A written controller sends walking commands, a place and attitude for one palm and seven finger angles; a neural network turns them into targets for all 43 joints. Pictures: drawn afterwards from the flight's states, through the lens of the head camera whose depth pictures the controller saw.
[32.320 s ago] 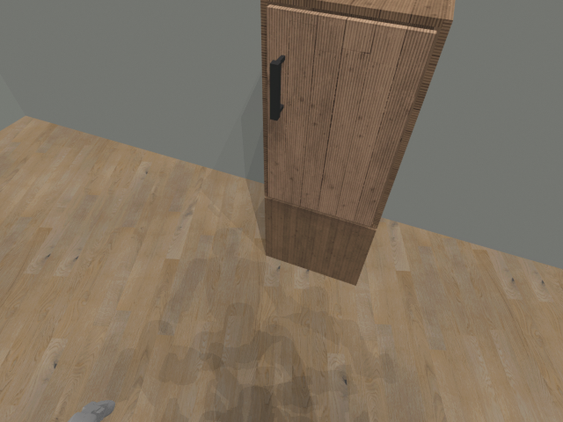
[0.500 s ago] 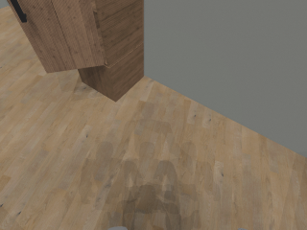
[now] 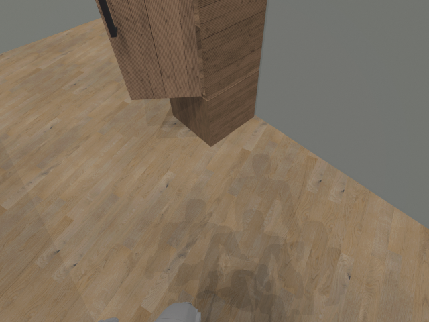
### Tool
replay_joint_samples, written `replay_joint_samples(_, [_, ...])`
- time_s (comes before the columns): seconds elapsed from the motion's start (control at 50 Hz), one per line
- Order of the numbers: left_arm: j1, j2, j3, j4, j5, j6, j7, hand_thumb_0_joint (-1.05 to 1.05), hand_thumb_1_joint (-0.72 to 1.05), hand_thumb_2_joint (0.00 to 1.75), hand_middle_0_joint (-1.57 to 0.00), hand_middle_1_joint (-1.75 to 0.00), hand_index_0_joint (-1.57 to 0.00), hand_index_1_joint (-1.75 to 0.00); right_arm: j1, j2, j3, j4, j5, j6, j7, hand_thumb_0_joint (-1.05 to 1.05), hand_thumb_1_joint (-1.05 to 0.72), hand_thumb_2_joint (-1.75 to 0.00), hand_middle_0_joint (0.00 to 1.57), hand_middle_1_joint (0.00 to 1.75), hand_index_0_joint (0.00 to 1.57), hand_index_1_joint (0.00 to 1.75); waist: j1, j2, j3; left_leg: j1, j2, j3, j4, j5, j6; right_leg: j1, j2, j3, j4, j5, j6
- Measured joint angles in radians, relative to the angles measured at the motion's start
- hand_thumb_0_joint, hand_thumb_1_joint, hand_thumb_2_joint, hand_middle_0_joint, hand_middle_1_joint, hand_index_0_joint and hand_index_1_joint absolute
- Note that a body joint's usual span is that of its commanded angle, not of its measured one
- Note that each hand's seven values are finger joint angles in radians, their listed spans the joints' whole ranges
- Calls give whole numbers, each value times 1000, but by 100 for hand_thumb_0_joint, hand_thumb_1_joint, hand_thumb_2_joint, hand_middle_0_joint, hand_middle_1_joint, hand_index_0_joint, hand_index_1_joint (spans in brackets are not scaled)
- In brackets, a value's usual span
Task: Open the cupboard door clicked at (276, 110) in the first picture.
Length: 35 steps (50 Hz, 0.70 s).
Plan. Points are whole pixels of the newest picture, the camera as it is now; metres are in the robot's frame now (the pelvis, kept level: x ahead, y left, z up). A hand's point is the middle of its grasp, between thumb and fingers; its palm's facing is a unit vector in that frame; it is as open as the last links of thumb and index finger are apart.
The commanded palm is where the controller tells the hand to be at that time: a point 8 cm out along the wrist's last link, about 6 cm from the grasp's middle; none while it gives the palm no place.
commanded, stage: turn to face it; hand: left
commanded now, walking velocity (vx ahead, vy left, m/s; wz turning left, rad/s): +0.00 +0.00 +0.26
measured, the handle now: (108, 14) +1.10 +0.46 +0.05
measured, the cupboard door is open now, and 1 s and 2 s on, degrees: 51 51 51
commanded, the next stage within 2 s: take the last steps up to it in 0.02 s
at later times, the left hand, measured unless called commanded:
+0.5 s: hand out of the picture +0.09 +0.24 -0.16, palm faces +0.15 -0.96 -0.22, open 7.4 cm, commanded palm none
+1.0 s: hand out of the picture +0.09 +0.24 -0.18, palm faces +0.30 -0.94 -0.16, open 7.3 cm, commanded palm none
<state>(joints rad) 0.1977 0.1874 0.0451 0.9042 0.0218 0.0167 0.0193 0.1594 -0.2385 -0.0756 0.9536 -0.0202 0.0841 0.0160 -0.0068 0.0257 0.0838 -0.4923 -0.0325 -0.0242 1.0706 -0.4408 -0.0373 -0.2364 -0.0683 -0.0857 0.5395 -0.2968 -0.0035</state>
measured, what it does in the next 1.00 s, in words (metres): walks ahead: left foot, then right foot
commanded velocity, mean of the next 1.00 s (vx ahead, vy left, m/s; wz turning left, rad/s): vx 0.27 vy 0.09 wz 0.10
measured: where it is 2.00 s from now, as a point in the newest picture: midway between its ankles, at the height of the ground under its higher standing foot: (191, 244)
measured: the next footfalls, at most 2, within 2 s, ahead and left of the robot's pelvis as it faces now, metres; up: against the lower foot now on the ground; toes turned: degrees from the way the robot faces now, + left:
left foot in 0.20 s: +0.04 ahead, +0.13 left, +0.00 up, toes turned +7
right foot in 0.58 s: +0.15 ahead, -0.08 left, +0.00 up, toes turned +2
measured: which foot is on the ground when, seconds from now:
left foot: up 0.00-0.18, down 0.20-0.58, up 0.60-0.98, down 1.00-1.00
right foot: down 0.00-0.22, up 0.24-0.56, down 0.58-1.00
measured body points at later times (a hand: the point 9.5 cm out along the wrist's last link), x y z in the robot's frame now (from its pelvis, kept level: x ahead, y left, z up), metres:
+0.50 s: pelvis +0.04 +0.03 +0.01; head +0.07 +0.03 +0.46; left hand +0.08 +0.29 -0.14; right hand +0.08 -0.20 -0.15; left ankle +0.00 +0.12 -0.74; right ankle +0.08 -0.10 -0.70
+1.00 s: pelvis +0.19 +0.09 -0.01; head +0.22 +0.11 +0.44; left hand +0.07 +0.29 -0.17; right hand +0.33 -0.13 -0.15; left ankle +0.26 +0.21 -0.74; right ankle +0.12 -0.08 -0.73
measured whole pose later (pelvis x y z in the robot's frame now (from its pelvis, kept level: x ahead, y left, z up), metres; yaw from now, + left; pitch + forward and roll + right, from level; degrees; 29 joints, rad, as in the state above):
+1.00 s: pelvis +0.19 +0.09 -0.01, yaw +11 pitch +0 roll +0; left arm 0.41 0.16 0.05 1.14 0.03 -0.04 0.00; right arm 0.16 -0.20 -0.05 1.00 -0.03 -0.03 0.04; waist 0.05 -0.02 0.05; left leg -0.38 0.05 0.12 0.52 -0.16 0.01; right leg -0.06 -0.13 -0.14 0.51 -0.42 0.06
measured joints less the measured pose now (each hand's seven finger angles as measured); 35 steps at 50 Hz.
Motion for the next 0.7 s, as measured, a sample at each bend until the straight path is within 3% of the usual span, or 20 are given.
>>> replay_joint_samples(0.06, [23, -13, -7, 16, 3, -5, 0, 0, 91, 90, -20, -30, -20, -30, -7, 6, 2, 8, 4, 0, 1, 1, -91, -90, 20, 30, 20, 30, 3, -30, 4, 31, 18, 30, -47, -4, -13, 24, -17, -16, -41, 18, 3])
replay_joint_samples(0.14, [46, -13, -4, 43, 8, -10, -1, 1, 91, 90, -20, -30, -21, -30, -21, 15, 11, 17, 9, -12, -3, 1, -91, -90, 20, 30, 20, 30, 20, -63, 10, 133, 26, 63, -286, -3, -15, 28, -38, -36, -34, 11, 16])
replay_joint_samples(0.2, [66, -3, 1, 67, 1, -5, -8, 1, 92, 90, -20, -30, -21, -30, -23, 17, 22, 16, 7, -33, -5, 1, -91, -90, 20, 30, 20, 30, 24, -63, 2, 232, 28, 74, -507, 115, 2, 9, -42, -59, 25, -25, 35])
replay_joint_samples(0.22, [69, 5, 6, 74, -2, 1, -13, 1, 91, 90, -20, -30, -21, -30, -22, 20, 22, 15, 3, -43, -5, 1, -91, -90, 20, 30, 20, 30, 23, -69, -2, 232, 22, 72, -524, 166, 36, -8, -50, -64, 64, -48, 42])
replay_joint_samples(0.26, [65, 22, 16, 89, -2, 21, -17, 1, 91, 90, -20, -30, -21, -30, -19, 36, 29, 11, -7, -54, -8, 1, -91, -90, 20, 30, 20, 30, 36, -89, 2, 222, 11, 80, -487, 148, 76, -68, -48, -27, 225, -183, 43])
replay_joint_samples(0.32, [48, 35, 23, 111, 8, 36, -26, 1, 91, 90, -20, -30, -20, -30, 14, 52, 38, 6, -12, -74, -17, 1, -91, -90, 20, 30, 20, 30, 33, -79, -10, 241, 9, 72, -521, 138, 89, -171, -24, 7, 456, -191, 31])
replay_joint_samples(0.36, [31, 38, 25, 111, 8, 30, -35, 1, 91, 90, -20, -30, -20, -30, 43, 59, 43, 14, -11, -85, -23, 1, -91, -90, 20, 30, 20, 30, 28, -65, -15, 267, 4, 58, -573, 164, 87, -214, -20, 19, 512, -141, 27])
replay_joint_samples(0.42, [8, 36, 24, 98, 7, 14, -43, 1, 91, 90, -19, -30, -20, -30, 89, 67, 51, 39, -9, -96, -25, 1, -91, -90, 20, 30, 21, 30, 21, -46, -24, 307, -4, 39, -644, 193, 91, -234, -22, 26, 463, -96, 28])
replay_joint_samples(0.5, [-20, 25, 18, 82, 6, 2, -45, 1, 91, 90, -19, -30, -20, -30, 142, 73, 52, 74, -10, -97, -22, 1, -91, -90, 20, 30, 21, 30, 8, -26, -38, 348, -11, 28, -682, 190, 86, -198, -19, 21, 282, -80, 29])
replay_joint_samples(0.58, [-33, 18, 14, 68, 7, -22, -46, 1, 91, 90, -19, -30, -20, -30, 190, 75, 51, 105, -6, -93, -19, 1, -91, -90, 20, 30, 21, 30, -1, -24, -50, 357, -19, 32, -612, 120, 68, -87, 0, 8, 48, -29, 25])
replay_joint_samples(0.6, [-36, 13, 14, 67, 8, -36, -44, 1, 91, 90, -19, -30, -20, -30, 198, 73, 49, 112, -2, -91, -17, 1, -91, -90, 20, 30, 21, 30, 0, -20, -50, 336, -16, 33, -544, 77, 69, -75, 4, 6, 26, 29, 12])
replay_joint_samples(0.64, [-38, -9, 11, 69, 6, -51, -37, 0, 91, 90, -19, -30, -20, -30, 197, 61, 41, 128, -3, -74, -11, 1, -91, -90, 20, 30, 21, 30, -6, 7, -39, 252, 0, 26, -320, -17, 66, -54, 12, -22, 51, 24, -13])
replay_joint_samples(0.7, [0, -37, 5, 76, 3, -63, -23, 0, 91, 90, -19, -30, -20, -30, 172, 44, 28, 138, -9, -60, -1, 1, -91, -90, 20, 30, 20, 30, -4, 12, -39, 115, 30, 41, -87, 45, 51, 10, 14, -41, -17, 13, -18])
